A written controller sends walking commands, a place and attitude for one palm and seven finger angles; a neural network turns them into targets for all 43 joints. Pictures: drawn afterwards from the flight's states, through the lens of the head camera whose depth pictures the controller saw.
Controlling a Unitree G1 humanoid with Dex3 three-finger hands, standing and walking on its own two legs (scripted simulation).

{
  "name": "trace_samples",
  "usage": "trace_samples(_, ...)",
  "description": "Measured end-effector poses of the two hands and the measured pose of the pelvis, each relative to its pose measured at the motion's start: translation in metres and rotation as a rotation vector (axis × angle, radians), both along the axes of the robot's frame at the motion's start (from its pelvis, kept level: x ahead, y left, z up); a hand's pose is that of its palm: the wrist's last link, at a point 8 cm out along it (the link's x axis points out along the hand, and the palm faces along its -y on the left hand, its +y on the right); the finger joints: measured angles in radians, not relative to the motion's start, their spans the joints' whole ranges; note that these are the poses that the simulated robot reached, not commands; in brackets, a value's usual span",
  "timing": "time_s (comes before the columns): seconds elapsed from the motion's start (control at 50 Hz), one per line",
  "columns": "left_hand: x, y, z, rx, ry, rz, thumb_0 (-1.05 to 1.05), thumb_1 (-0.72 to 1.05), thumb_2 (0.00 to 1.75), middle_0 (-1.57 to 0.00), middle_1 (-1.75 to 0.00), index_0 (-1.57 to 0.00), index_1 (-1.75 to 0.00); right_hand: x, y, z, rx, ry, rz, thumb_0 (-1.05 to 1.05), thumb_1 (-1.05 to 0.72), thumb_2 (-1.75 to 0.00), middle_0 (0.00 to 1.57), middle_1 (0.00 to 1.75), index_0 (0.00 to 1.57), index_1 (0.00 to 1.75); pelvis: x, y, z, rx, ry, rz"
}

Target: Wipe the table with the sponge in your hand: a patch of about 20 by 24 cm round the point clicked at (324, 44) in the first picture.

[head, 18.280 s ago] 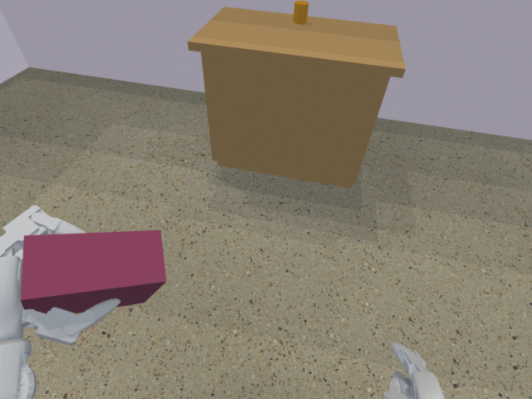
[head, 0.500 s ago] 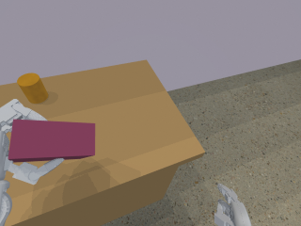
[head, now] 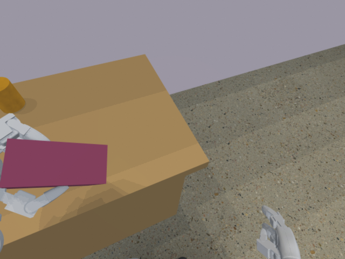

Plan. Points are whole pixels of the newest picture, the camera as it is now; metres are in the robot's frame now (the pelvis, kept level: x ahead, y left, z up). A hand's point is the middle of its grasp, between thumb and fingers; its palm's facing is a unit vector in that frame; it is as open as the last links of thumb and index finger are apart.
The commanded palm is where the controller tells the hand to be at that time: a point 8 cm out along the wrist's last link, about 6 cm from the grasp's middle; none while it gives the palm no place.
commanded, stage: come to a stop and stand still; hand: left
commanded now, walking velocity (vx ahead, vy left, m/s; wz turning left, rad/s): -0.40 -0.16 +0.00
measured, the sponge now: (71, 167) +0.24 +0.19 +0.14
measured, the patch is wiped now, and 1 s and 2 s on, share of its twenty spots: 0.00 0.00 0.00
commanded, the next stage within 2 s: look again from close up in 1.02 s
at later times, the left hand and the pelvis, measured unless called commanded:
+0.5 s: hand out of the picture +0.23 +0.31 +0.15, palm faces +0.37 -0.85 -0.39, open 10.0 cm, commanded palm +0.17 +0.34 +0.18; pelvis +0.00 +0.07 +0.00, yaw -1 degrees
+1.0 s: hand out of the picture +0.26 +0.33 +0.16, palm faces +0.37 -0.85 -0.37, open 10.0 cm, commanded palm +0.20 +0.37 +0.18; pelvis +0.04 +0.08 +0.00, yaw +1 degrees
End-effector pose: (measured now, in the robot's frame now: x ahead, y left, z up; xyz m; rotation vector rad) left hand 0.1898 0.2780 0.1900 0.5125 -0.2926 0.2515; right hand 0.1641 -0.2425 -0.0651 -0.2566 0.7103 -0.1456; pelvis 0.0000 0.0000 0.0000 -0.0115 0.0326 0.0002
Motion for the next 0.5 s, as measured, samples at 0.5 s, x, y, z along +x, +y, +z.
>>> trace_samples(0.5,0.003,0.07,-0.023,-0.078,0.03,0.085,-0.01,-0.49,1.02,-0.73,-1.33,-0.76,-1.33,-0.008,0.093,-0.014,0.137,-0.043,0.04,0.01,-0.9,-0.9,0.2,0.3,0.2,0.3,0.002,0.065,-0.001,0.015,-0.047,-0.013)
